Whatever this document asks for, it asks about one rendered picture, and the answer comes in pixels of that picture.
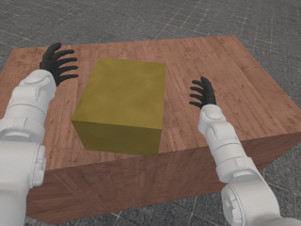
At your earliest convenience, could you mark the pedestal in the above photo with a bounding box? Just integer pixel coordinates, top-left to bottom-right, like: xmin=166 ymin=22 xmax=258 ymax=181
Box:
xmin=0 ymin=35 xmax=301 ymax=225

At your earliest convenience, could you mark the robot left upper arm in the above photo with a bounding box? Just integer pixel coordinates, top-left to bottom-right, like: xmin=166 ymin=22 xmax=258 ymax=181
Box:
xmin=0 ymin=140 xmax=47 ymax=226

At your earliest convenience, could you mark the robot right hand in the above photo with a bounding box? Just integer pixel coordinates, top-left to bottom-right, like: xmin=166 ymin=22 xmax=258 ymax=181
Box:
xmin=189 ymin=76 xmax=216 ymax=109

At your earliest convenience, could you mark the robot right upper arm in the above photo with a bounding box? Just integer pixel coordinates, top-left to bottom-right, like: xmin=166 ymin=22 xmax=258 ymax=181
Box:
xmin=221 ymin=179 xmax=301 ymax=226

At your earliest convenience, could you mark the carton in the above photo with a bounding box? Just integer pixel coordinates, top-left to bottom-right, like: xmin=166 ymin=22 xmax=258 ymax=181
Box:
xmin=71 ymin=57 xmax=166 ymax=157

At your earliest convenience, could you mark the robot left hand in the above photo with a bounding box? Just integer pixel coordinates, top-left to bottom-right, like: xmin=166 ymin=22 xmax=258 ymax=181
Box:
xmin=40 ymin=42 xmax=79 ymax=86

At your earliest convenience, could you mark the left robot forearm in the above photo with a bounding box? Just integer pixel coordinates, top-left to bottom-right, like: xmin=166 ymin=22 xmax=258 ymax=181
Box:
xmin=0 ymin=69 xmax=56 ymax=145

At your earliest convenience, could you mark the right robot forearm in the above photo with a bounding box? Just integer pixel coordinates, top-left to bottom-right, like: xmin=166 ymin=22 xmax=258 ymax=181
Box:
xmin=198 ymin=104 xmax=280 ymax=213

